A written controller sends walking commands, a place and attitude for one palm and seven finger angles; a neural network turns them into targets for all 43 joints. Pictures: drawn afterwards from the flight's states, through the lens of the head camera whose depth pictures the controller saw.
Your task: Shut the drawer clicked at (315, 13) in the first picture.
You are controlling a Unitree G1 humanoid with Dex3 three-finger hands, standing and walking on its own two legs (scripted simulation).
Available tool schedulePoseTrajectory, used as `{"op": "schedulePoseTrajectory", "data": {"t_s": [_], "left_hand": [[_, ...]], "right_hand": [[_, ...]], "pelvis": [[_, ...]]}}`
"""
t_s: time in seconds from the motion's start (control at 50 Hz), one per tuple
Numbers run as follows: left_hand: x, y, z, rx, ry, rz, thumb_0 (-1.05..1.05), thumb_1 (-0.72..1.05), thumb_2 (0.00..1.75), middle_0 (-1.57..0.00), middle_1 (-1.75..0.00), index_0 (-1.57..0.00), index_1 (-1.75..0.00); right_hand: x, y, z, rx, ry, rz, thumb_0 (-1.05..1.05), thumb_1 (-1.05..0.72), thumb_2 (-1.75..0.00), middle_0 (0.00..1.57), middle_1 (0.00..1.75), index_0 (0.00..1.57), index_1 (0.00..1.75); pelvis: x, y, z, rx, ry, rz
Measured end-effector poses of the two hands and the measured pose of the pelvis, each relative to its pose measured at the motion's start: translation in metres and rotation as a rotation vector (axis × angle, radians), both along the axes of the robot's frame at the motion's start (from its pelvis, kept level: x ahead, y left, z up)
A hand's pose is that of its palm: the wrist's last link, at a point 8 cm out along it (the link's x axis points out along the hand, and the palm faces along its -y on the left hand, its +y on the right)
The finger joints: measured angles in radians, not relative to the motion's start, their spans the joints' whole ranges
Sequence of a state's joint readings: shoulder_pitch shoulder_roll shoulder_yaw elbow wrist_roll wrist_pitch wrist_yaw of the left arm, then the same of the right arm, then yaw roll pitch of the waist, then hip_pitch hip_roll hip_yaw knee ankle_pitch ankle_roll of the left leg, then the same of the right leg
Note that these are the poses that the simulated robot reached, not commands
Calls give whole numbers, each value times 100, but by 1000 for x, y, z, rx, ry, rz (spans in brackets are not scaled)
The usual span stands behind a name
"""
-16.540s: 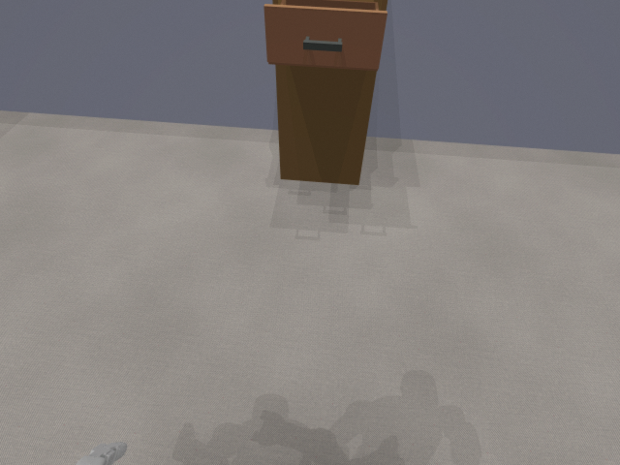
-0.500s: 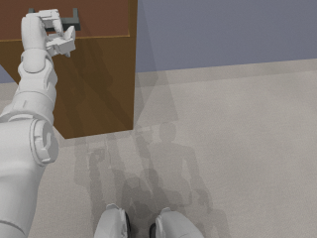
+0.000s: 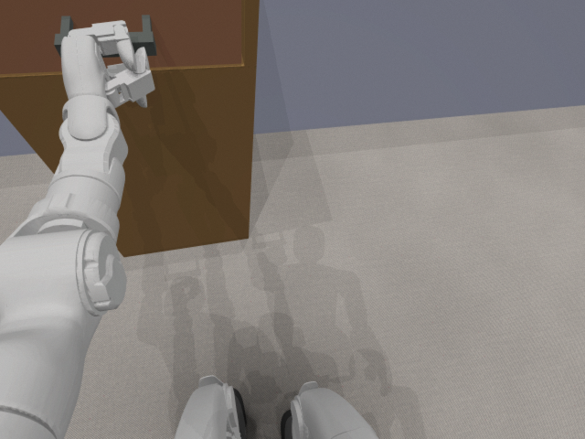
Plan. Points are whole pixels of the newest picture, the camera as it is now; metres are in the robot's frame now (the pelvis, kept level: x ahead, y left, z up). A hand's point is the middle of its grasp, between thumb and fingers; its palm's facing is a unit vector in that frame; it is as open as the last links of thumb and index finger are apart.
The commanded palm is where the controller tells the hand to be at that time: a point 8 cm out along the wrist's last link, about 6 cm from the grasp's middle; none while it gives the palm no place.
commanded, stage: pull the fist back off the drawer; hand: left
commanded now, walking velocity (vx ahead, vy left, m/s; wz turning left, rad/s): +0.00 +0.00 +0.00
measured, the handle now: (107, 34) +0.63 +0.16 +0.11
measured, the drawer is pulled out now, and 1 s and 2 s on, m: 0.00 0.00 0.00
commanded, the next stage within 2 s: draw the hand back to the body in 0.22 s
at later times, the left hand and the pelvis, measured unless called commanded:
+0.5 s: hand (120, 86) +0.53 +0.14 +0.13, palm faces +0.11 -0.99 -0.03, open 3.3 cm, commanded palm +0.47 +0.18 +0.14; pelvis +0.05 -0.02 +0.03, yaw +0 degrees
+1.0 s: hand (59, 195) +0.35 +0.16 +0.18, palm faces +0.17 -0.96 -0.21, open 3.3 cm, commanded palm +0.31 +0.22 +0.20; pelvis +0.05 -0.04 +0.07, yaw +2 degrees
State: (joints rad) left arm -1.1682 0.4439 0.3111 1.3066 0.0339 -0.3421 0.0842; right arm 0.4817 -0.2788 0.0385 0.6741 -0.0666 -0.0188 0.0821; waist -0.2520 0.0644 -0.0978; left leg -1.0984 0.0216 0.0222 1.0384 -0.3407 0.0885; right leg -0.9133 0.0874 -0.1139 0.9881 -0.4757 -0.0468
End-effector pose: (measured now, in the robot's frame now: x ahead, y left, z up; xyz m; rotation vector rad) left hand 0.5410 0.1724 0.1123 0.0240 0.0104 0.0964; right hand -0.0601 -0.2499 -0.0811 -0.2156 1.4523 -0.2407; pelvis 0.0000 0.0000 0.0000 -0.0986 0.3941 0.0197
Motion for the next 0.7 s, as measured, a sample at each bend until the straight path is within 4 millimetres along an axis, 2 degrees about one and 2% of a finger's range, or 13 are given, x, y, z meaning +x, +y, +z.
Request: {"op": "schedulePoseTrajectory", "data": {"t_s": [0.1,0.22,0.36,0.42,0.54,0.7], "left_hand": [[-4,-5,1,-15,-5,13,4,72,87,-140,-160,-140,-160],[-10,3,5,7,-5,39,3,83,88,-140,-160,-140,-160],[-12,13,8,3,-11,43,2,88,89,-140,-160,-140,-160],[-19,14,10,3,-36,27,2,89,90,-140,-160,-140,-160],[-59,19,21,7,-53,13,2,90,90,-140,-160,-140,-160],[-119,36,41,17,-60,39,2,90,90,-140,-160,-140,-160]], "right_hand": [[15,0,-1,20,-30,-13,1,-91,-90,20,30,20,30],[40,-3,-1,48,-67,-14,1,-91,-90,20,30,20,29],[71,-16,-1,51,-82,7,1,-91,-90,20,30,20,29],[87,-23,1,52,-99,9,1,-91,-90,20,30,20,29],[134,-33,10,70,-218,15,1,-91,-90,20,30,20,29],[223,-37,31,67,-457,120,1,-91,-90,20,30,20,29]], "pelvis": [[9,-1,5,12,-16,-15],[23,-6,13,26,-43,-21],[36,-15,18,39,-56,-10],[42,-18,21,46,-63,-14],[59,-24,35,63,-122,-27],[64,-33,46,83,-219,6]]}}
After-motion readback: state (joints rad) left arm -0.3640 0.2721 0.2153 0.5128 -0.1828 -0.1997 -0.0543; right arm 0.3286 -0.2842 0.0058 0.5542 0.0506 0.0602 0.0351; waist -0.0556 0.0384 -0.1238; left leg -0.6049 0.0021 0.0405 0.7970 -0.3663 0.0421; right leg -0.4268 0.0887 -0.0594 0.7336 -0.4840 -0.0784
